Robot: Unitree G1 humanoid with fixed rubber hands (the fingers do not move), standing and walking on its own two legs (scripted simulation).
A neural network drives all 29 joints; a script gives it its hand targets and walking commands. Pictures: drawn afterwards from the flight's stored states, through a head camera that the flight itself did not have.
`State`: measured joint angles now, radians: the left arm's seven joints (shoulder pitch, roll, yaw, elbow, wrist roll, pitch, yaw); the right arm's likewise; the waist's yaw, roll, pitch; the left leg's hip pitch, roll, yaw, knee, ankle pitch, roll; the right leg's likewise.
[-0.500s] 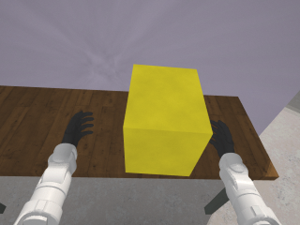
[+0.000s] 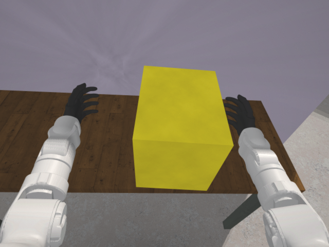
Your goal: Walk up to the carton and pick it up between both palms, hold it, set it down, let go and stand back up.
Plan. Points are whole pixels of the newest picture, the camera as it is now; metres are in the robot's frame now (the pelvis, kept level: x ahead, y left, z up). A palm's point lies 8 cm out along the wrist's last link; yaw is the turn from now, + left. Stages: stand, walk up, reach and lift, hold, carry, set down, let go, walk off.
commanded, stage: reach and lift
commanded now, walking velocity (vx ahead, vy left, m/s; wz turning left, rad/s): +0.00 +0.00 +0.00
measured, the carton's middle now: (175, 128) +0.46 -0.03 -0.01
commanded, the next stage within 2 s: none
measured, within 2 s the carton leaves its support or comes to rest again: neither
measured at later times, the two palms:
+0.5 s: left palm (73, 84) +0.44 +0.23 +0.16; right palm (251, 94) +0.44 -0.20 +0.16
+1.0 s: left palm (80, 96) +0.45 +0.23 +0.11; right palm (242, 104) +0.45 -0.20 +0.12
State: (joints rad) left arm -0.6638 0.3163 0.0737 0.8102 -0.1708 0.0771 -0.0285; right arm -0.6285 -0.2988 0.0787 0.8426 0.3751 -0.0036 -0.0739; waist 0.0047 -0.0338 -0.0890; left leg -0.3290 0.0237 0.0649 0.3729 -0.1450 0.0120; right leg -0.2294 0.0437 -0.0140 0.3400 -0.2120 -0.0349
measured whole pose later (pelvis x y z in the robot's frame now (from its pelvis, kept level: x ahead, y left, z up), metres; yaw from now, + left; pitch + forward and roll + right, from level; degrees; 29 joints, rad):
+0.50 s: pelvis -0.01 +0.00 +0.00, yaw +0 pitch +12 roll -1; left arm -1.05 0.39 -0.04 1.13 -0.27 0.12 0.01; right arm -1.00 -0.37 0.09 1.11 0.44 0.10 -0.04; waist 0.00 -0.04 -0.18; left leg -0.49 0.03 0.05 0.40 -0.13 0.01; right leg -0.39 0.05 -0.02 0.37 -0.20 -0.04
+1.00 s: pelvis -0.01 +0.00 -0.01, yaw +1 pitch +18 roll -1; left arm -1.15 0.38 -0.12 1.44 -0.29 -0.10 -0.02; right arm -1.05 -0.34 0.09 1.31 0.42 -0.04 -0.01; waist -0.02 -0.04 -0.22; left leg -0.64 0.03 0.03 0.44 -0.13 0.01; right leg -0.53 0.05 -0.05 0.41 -0.20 -0.04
